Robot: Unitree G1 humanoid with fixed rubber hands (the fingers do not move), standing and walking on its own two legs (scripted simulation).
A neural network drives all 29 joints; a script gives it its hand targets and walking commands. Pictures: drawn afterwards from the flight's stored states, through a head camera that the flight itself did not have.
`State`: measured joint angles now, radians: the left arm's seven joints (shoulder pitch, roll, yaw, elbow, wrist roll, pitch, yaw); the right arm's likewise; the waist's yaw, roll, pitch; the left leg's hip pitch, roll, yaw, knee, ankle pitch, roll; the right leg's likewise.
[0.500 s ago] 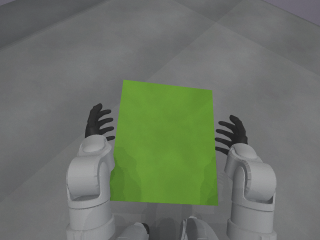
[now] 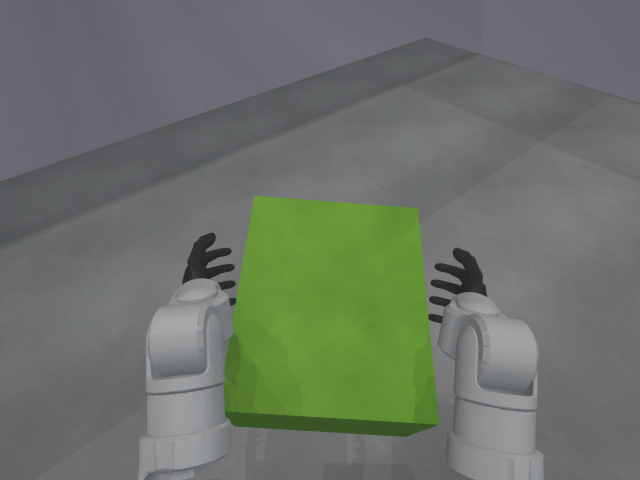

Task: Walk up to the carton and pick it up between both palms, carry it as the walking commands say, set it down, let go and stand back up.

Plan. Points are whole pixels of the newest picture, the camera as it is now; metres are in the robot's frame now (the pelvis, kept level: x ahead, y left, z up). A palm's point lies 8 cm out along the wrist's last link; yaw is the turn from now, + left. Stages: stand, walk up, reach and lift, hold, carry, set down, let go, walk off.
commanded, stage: carry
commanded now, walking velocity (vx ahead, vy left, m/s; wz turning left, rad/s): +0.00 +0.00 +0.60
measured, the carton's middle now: (328, 314) +0.35 +0.00 +0.02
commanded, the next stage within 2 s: none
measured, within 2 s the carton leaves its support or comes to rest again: neither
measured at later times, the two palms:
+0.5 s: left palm out of the picture +0.16 +0.32 +0.11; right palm (297, 336) +0.26 +0.03 +0.12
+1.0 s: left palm out of the picture +0.02 +0.32 +0.15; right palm (259, 400) +0.18 +0.06 +0.13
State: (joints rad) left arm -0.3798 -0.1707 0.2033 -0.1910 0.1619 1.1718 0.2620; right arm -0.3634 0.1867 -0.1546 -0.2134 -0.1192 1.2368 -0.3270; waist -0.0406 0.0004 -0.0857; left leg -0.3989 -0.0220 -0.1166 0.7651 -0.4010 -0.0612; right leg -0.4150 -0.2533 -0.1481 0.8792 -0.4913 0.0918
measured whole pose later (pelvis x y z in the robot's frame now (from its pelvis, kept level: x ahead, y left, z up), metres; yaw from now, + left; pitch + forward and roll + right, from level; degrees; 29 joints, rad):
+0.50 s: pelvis -0.08 +0.07 +0.01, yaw +20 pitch +4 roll -1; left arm -0.38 -0.19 0.20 -0.27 0.16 1.12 0.25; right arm -0.38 0.19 -0.16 -0.30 -0.12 1.19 -0.32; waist -0.02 0.02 0.02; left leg -0.45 -0.07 -0.12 0.74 -0.35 0.02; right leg -0.51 -0.17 -0.17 0.97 -0.51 0.08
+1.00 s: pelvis -0.16 +0.03 +0.03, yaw +36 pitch +2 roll +5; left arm -0.38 -0.19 0.20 -0.29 0.16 1.17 0.24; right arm -0.37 0.19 -0.16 -0.32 -0.12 1.21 -0.32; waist -0.04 0.00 0.02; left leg -0.58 -0.09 -0.05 1.02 -0.41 -0.04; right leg -0.38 -0.12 -0.19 0.61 -0.27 -0.08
